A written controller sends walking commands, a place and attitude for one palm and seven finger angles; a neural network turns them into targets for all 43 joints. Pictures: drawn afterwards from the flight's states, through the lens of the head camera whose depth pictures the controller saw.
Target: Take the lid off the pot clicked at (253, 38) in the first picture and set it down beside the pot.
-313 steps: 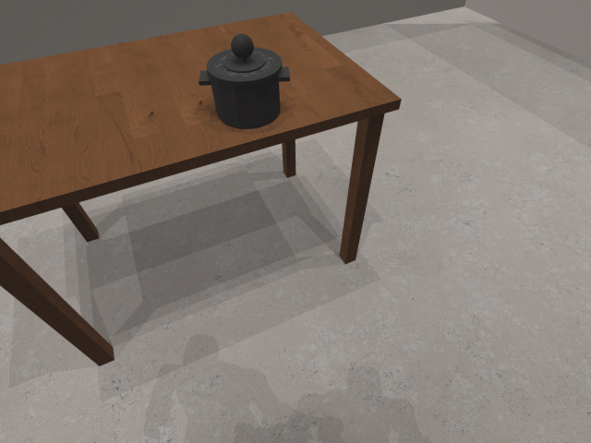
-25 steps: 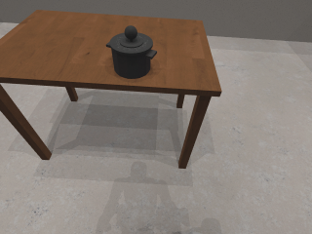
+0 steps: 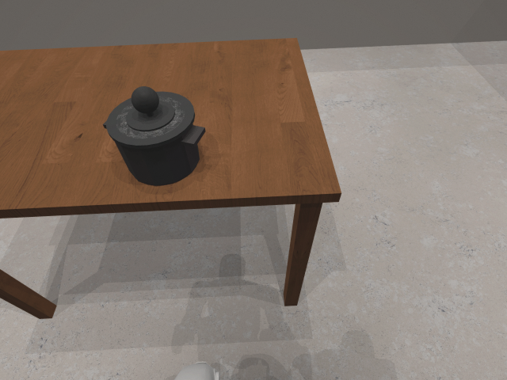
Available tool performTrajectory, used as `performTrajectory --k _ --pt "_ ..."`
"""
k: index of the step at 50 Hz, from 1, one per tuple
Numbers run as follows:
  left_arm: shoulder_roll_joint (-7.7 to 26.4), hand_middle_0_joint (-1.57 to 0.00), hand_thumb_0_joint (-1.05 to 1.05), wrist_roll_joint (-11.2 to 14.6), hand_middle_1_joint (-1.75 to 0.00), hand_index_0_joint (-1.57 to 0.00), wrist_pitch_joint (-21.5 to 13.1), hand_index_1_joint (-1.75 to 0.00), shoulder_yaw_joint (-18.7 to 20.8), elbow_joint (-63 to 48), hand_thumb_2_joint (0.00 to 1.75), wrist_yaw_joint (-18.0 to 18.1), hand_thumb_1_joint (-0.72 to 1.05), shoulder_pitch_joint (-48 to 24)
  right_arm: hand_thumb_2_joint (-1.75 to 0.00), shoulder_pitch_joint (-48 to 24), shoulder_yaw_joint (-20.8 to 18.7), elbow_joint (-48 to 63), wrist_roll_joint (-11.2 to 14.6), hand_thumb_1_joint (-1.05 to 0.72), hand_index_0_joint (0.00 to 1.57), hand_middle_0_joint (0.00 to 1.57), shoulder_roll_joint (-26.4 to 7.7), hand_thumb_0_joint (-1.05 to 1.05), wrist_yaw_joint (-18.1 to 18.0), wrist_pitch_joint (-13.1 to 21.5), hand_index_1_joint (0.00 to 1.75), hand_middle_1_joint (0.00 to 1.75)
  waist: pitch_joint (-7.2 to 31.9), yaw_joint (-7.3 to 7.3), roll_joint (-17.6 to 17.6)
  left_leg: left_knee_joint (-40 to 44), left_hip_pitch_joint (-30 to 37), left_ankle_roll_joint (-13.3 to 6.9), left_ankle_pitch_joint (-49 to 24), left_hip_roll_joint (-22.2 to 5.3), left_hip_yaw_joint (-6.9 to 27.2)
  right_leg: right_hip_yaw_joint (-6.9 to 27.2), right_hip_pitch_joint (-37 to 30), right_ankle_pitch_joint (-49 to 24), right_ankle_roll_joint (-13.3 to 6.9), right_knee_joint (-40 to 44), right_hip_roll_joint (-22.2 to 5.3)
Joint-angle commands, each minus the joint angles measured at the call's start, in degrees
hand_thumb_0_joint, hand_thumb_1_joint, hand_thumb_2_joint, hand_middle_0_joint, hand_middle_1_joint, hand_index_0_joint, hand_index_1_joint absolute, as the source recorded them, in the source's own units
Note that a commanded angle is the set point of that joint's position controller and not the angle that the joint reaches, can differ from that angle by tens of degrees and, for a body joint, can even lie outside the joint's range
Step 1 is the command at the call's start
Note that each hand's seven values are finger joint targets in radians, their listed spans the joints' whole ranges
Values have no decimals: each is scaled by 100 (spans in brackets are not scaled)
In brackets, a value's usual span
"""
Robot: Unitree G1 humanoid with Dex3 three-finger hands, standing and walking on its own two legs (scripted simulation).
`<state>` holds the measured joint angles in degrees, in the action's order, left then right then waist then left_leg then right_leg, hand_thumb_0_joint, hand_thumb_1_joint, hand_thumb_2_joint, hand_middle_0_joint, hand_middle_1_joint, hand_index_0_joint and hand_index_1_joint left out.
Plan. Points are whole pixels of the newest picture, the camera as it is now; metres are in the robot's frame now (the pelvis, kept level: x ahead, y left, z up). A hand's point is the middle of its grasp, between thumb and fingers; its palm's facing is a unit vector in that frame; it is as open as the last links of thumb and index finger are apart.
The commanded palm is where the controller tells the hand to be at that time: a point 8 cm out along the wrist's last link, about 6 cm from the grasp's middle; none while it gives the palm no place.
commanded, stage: come to a stop and stand still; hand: left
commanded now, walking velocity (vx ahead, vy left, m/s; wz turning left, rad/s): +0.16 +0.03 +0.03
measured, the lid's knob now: (145, 100) +0.57 +0.22 +0.14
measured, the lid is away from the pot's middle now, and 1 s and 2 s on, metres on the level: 0.00 0.00 0.00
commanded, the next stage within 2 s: look again from close up in 1.36 s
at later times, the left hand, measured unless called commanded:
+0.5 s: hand out of the picture +0.09 +0.20 -0.18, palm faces +0.06 -0.96 -0.26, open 7.4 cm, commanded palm none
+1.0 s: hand out of the picture +0.06 +0.22 -0.18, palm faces +0.05 -0.96 -0.27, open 7.4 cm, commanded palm none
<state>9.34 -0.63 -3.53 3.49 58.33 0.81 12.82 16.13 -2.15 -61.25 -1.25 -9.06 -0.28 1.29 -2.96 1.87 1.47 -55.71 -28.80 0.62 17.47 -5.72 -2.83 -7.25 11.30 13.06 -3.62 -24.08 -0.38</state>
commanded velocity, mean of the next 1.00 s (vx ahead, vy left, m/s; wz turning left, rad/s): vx -0.07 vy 0.02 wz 0.00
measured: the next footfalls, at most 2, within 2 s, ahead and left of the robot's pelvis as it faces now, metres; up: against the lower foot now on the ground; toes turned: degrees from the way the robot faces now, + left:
left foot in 0.18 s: +0.18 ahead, +0.15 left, +0.00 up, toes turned +6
right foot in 0.52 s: +0.10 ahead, -0.12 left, +0.00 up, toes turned -3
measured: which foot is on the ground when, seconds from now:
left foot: up 0.00-0.16, down 0.18-0.52, up 0.54-0.92, down 0.94-1.00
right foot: down 0.00-0.20, up 0.22-0.50, down 0.52-1.00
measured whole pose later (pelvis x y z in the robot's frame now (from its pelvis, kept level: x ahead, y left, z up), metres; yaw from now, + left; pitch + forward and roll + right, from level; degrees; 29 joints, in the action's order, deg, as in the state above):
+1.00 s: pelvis +0.04 +0.02 -0.01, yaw +0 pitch -1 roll +0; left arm 11.2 -0.8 0.9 1.4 58.6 2.7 14.7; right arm 13.3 -1.8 -55.2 -1.2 -12.7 -0.9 -0.9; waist -2.4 -0.5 0.5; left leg -33.0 -12.4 -0.4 20.0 -0.1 -2.3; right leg -1.9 17.5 16.4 1.5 -34.5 -3.7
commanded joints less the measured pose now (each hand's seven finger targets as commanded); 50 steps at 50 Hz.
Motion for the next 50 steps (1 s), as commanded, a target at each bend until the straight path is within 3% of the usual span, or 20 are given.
performTrajectory --k 1,4,6,7,9,12,17,19,21,24,25,26,27,28,32,39,43,44,46,50 --pt "835 -20 0 -53 -30 -20 -69 -30 88 -24 90 -18 90 527 -90 52 -38 324 22 -90 20 20 -87 0 96 78 30 30 169 -230 -871 1159 348 107 -332 90 -242 810 -155 -1748 -578 984 -1392" --pt "884 -20 0 -57 -30 -20 -16 -30 103 79 90 -17 90 617 -90 -240 -36 409 25 -90 20 20 -191 0 102 140 30 30 50 -286 -959 1827 747 44 -456 203 -276 876 -165 -1488 -493 796 -1408" --pt "730 -20 0 -19 -30 -20 61 -30 33 172 90 38 90 553 -90 -29 18 252 19 -90 20 20 -242 0 22 175 30 30 95 -111 -813 2832 1592 81 -1255 303 -258 638 -102 -2100 -210 124 -1083" --pt "578 -20 0 -24 -30 -20 103 -30 -35 186 90 61 90 709 -90 282 -10 134 16 -90 20 20 -451 0 -21 213 30 30 299 -47 -319 3030 2327 21 -2602 30 -4 479 159 -1871 50 -517 -815" --pt "293 -20 0 41 -30 -20 183 -30 -169 306 90 172 90 1235 -90 495 -46 101 38 -90 20 20 -994 0 -112 145 30 30 891 -123 787 2971 2993 -700 -5833 -1364 984 272 312 981 436 -1204 -294" --pt "563 -20 0 34 -30 -20 435 -30 -130 337 90 231 90 1149 -90 34 -11 145 102 -90 20 20 -1007 0 -307 -5 30 30 408 -172 1516 3389 2286 -1106 -6785 -1617 1224 694 558 2249 532 -2526 -253" --pt "550 -20 0 -2 -30 -20 585 -30 6 -18 90 145 90 873 -90 -535 -238 492 46 -90 20 20 -1180 0 -307 -230 30 30 684 -170 407 3307 2233 -1256 -4820 -1536 957 809 1166 1908 502 -3475 -175" --pt "477 -20 0 -7 -30 -20 621 -30 51 -139 90 120 90 896 -90 -769 -265 595 23 -90 20 20 -1177 0 -267 -248 30 30 807 -255 671 3435 1895 -1145 -3760 -1387 786 780 1013 1740 513 -3351 -190" --pt "397 -20 0 -17 -30 -20 610 -30 47 -219 90 98 90 948 -90 -949 -284 684 -2 -90 20 20 -1129 0 -211 -270 30 30 774 -288 895 3585 1513 -1007 -2477 -1236 746 594 698 1574 470 -2672 -192" --pt "396 -20 0 -62 -30 -20 488 -30 3 -76 90 100 90 1369 -90 -1055 -286 714 36 -90 20 20 -956 0 -127 -318 30 30 636 -489 492 3196 834 -557 -196 -683 522 355 -220 397 462 -682 -151" --pt "677 -20 0 -119 -30 -20 423 -30 10 -94 90 132 90 1328 -90 -905 -244 721 92 -90 20 20 -609 0 -89 -340 30 30 363 -440 -472 2498 518 -214 573 -62 211 1083 -119 419 344 343 -574" --pt "1133 -20 0 -137 -30 -20 371 -30 30 -283 90 143 90 834 -90 -838 -171 827 123 -90 20 20 -250 0 -21 -384 30 30 23 -254 -1690 1770 385 92 978 423 -69 2601 680 1367 -151 1236 -1708" --pt "1393 -20 0 -122 -30 -20 409 -30 52 -504 90 121 90 456 -90 -912 -199 877 83 -90 20 20 -412 0 27 -429 30 30 -50 -314 -1135 1155 974 75 1131 412 188 2823 1604 2250 -545 1655 -2112" --pt "1463 -20 0 -123 -30 -20 351 -30 110 -534 90 140 90 273 -90 -1095 -205 890 60 -90 20 20 -421 0 32 -454 30 30 -235 -359 -1473 735 554 20 1046 419 405 3193 1567 2064 -554 1685 -2021" --pt "1204 -20 0 -90 -30 -20 268 -30 103 -425 90 123 90 153 -90 -589 -215 588 64 -90 20 20 -612 0 38 -325 30 30 12 -272 -997 412 324 70 550 468 392 2089 293 -648 -487 848 -1647" --pt "1325 -20 0 -103 -30 -20 293 -30 194 -160 90 197 90 784 -90 -720 -129 738 108 -90 20 20 -533 0 -46 -266 30 30 497 -622 -1141 1370 348 186 931 567 284 2003 -1139 -3231 -771 230 -1868" --pt "1281 -20 0 -45 -30 -20 351 -30 146 -195 90 172 90 211 -90 -23 -84 473 109 -90 20 20 -494 0 -71 -206 30 30 603 -244 -1221 3130 1879 118 -322 673 70 1638 -175 -1935 -296 120 -1409" --pt "1042 -20 0 -94 -30 -20 183 -30 -22 -64 90 377 90 661 -90 -94 -108 741 59 -90 20 20 -869 0 -47 -94 30 30 949 -174 -54 2677 1949 116 -293 432 -101 1623 -549 -3142 -74 -550 -1262" --pt "1108 -20 0 -37 -30 -20 202 -30 -65 -351 90 298 90 329 -90 28 -5 929 48 -90 20 20 -695 0 -26 -98 30 30 812 -126 -24 2914 1605 -79 -122 190 172 1293 -87 -1004 -17 -485 -1048" --pt "788 -20 0 -48 -30 -20 391 -30 -184 -456 90 202 90 224 -90 -141 16 1127 4 -90 20 20 -909 0 -52 -78 30 30 -31 -228 823 3336 966 -322 -1058 -258 817 572 322 342 218 -806 -353"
